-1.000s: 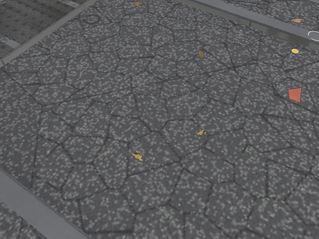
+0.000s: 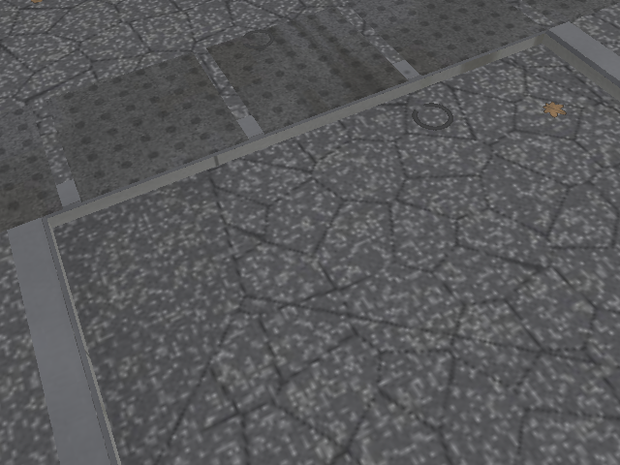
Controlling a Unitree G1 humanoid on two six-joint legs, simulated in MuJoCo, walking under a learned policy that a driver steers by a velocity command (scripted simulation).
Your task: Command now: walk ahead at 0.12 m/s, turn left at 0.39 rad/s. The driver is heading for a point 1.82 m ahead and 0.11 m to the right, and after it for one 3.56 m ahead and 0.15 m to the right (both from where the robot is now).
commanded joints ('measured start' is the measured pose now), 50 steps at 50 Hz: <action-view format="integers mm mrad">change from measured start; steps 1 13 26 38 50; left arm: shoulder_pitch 59 150 159 132 164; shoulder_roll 168 27 75 49 18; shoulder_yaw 40 25 33 19 5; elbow -46 -10 130 212 258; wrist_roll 3 -14 -16 -18 -19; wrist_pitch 22 84 102 82 81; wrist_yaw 21 -23 19 9 11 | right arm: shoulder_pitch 70 -26 -50 1 72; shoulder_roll -45 -118 -17 -1 18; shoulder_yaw -3 41 78 73 85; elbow -60 -133 -33 85 152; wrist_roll -10 -21 16 15 14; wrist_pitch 41 15 -6 -4 -1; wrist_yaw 43 19 -9 -1 -5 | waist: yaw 20 78 66 44 40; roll -176 213 34 -53 -41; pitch -156 -171 -141 -43 -24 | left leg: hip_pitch -73 391 241 252 234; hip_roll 73 428 238 161 162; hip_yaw -8 -371 -136 -71 -69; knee -31 -1065 -933 -970 -975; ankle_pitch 52 374 480 286 257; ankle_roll -48 83 63 17 7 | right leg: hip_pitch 132 -133 287 174 150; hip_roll -291 -38 -39 -55 -47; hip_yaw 248 -26 121 157 157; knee -231 94 -208 -237 -233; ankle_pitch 429 -337 54 -75 -94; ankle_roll -213 34 33 -1 -9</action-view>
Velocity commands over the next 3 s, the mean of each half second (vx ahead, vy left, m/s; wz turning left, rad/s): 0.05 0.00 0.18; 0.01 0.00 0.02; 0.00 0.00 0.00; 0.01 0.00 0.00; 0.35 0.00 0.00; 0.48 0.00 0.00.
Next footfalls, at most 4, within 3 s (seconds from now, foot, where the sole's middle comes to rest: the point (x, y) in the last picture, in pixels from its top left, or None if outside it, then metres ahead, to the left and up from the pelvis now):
0.24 left None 0.08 0.11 -0.77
0.52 right None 0.05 -0.11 -0.77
2.60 left None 0.43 0.07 -0.77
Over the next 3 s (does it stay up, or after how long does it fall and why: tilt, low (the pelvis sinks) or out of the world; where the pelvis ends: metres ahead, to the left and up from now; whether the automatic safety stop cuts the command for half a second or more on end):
stays up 0.49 0.01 0.01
